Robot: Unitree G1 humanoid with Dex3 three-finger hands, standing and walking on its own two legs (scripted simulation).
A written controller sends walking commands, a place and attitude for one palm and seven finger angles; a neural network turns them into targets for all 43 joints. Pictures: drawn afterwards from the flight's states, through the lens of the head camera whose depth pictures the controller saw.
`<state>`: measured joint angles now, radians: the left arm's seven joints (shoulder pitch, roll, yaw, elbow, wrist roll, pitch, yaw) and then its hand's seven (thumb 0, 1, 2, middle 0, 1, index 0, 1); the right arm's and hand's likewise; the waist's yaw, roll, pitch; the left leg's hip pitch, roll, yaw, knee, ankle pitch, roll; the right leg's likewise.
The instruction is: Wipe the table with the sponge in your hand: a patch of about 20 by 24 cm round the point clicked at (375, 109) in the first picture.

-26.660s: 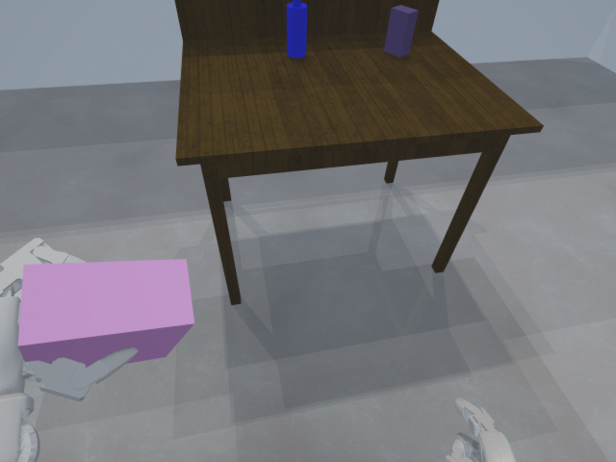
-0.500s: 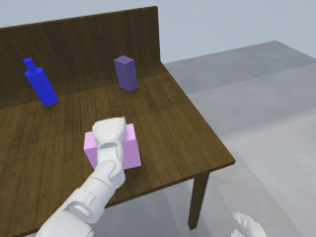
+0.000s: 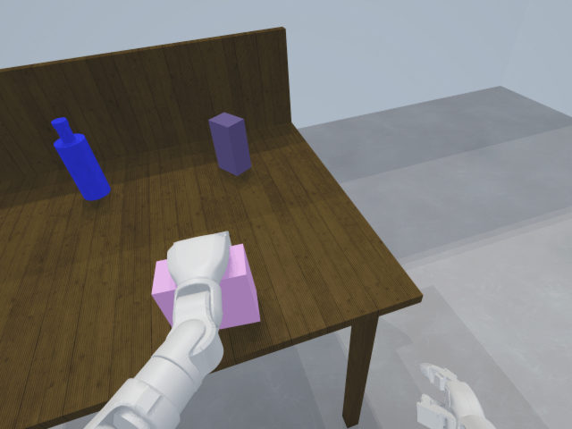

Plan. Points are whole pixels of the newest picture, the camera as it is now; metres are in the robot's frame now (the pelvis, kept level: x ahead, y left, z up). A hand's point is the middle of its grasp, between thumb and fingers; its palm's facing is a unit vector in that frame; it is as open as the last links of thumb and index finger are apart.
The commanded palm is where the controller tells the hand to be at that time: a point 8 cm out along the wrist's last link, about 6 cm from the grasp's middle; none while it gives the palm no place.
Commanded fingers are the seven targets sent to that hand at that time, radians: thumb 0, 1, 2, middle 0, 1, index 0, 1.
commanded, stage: wipe back along the third lane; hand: left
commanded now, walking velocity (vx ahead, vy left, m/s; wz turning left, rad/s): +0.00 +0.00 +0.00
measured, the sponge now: (213, 300) +0.33 +0.17 +0.00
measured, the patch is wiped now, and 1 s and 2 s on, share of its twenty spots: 0.95 0.95 0.95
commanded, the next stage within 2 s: slide back across to the middle lane in 0.22 s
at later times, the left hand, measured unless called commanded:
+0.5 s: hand (201, 282) +0.32 +0.17 +0.06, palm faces +0.04 -0.11 -0.99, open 10.1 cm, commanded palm +0.27 +0.17 +0.10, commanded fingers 0.00 0.10 1.30 -1.20 -1.60 -1.20 -1.60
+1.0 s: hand (164, 297) +0.29 +0.22 +0.06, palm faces +0.00 -0.10 -0.99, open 10.1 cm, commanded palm +0.26 +0.23 +0.11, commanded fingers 0.00 0.10 1.30 -1.20 -1.60 -1.20 -1.60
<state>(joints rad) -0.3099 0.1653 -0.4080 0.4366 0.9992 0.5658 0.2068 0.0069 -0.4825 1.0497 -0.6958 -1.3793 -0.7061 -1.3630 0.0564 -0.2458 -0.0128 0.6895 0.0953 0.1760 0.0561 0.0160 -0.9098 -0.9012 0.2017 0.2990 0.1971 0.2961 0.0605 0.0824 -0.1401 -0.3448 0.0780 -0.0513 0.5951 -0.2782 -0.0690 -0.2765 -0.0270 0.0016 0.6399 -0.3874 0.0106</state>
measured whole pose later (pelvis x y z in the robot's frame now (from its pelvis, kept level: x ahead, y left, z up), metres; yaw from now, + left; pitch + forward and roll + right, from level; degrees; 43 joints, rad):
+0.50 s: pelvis +0.00 +0.00 +0.00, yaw +0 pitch +1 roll +1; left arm -0.23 0.19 -0.36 0.30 1.00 0.57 0.17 0.00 -0.48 1.05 -0.70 -1.38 -0.71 -1.36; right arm 0.06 -0.24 -0.01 0.68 0.09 0.18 0.05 0.02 -0.91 -0.90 0.20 0.30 0.20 0.30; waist 0.06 0.08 -0.13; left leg -0.33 0.08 -0.04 0.60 -0.28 -0.07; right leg -0.27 -0.03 0.01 0.65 -0.39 0.01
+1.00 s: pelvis -0.01 +0.00 +0.00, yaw +0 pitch +0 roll +0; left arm -0.14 0.30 -0.24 0.23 0.99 0.44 0.09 0.00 -0.49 1.05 -0.71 -1.37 -0.72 -1.36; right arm 0.07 -0.25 0.00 0.68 0.08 0.10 -0.01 0.02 -0.91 -0.90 0.20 0.30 0.20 0.30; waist 0.07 0.09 -0.09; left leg -0.32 0.08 -0.06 0.58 -0.27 -0.06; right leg -0.25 -0.02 0.00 0.63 -0.38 0.01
